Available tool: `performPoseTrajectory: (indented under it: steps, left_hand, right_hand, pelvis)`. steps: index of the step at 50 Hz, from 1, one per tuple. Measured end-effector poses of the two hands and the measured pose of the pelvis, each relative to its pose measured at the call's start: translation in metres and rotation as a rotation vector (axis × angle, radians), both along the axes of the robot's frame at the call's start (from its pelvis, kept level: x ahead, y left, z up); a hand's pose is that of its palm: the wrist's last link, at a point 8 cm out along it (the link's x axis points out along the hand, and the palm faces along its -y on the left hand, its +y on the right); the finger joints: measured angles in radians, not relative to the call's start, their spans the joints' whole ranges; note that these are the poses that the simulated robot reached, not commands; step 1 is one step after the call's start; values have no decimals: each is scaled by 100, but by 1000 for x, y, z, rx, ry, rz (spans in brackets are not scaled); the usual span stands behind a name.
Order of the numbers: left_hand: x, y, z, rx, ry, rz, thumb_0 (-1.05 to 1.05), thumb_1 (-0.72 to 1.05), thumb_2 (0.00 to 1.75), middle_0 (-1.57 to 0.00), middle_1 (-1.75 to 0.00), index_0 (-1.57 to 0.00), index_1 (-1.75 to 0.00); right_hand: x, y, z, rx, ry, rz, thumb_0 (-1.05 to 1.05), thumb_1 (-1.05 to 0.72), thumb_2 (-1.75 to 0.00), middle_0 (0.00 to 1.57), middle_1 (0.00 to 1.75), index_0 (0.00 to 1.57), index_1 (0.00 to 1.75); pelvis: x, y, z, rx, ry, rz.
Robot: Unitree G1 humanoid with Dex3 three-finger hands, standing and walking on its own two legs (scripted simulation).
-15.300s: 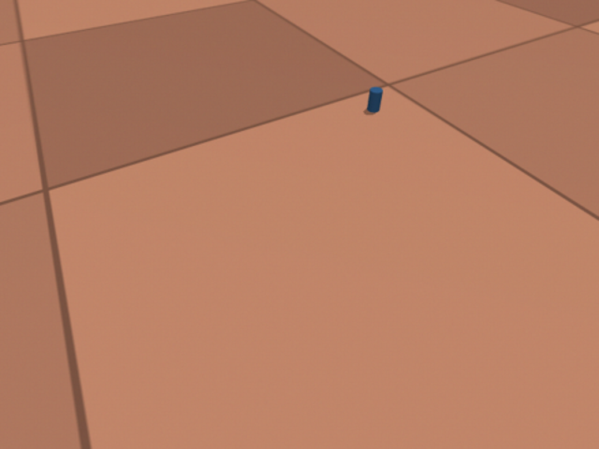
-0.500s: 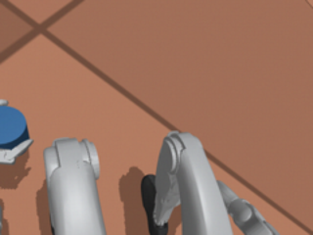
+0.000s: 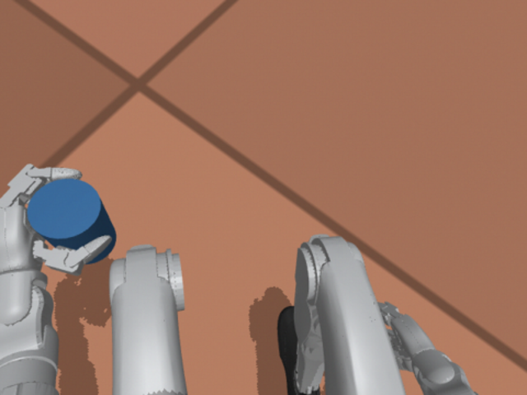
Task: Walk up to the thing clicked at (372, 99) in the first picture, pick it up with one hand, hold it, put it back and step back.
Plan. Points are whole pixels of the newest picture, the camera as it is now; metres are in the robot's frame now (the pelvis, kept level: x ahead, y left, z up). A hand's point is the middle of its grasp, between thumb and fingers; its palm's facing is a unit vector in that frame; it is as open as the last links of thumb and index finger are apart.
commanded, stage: settle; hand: left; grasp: from the side
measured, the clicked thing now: (78, 225) +0.36 +0.26 -0.10
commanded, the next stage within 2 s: lift in 0.94 s
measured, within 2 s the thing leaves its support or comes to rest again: neither
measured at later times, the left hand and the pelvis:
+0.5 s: hand (63, 207) +0.37 +0.25 -0.03, palm faces +0.21 -0.98 -0.06, open 11.1 cm; pelvis +0.00 -0.01 +0.03, yaw +2 degrees
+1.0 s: hand (52, 199) +0.37 +0.26 +0.00, palm faces +0.21 -0.97 -0.06, open 11.1 cm; pelvis +0.00 +0.00 +0.04, yaw +3 degrees
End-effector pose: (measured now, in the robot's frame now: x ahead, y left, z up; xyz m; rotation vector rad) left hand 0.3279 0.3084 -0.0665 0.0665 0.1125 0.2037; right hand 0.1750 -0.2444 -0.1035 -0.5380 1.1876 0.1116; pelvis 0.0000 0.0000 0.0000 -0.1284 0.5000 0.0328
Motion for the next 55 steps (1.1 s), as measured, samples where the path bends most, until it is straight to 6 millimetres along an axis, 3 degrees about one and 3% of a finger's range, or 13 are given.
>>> performPoseTrajectory:
  steps: [8,17,32,55]
  left_hand:
    - [4,-6,21,10,5,-7,0,-50,110,-66,-100,-65,-100]
    - [7,-8,37,-9,-5,7,0,-52,112,-66,-101,-65,-101]
    - [4,-3,54,-11,4,16,0,-53,114,-66,-102,-65,-102]
    - [7,-3,69,-11,17,2,0,-53,114,-65,-103,-65,-103]
  right_hand:
    - [-11,-10,0,22,10,-65,0,-91,-91,20,30,20,30]
    - [-8,-16,10,18,-22,-92,1,-92,-91,20,30,20,30]
    - [1,-11,21,33,-62,-91,0,-92,-91,20,30,20,30]
    - [-10,-9,36,39,-62,-111,1,-91,-91,20,30,20,30]
  pelvis:
    - [2,-4,9,25,28,6]
    - [2,-6,19,38,45,9]
    - [2,-5,33,49,57,20]
    - [2,-5,47,52,60,24]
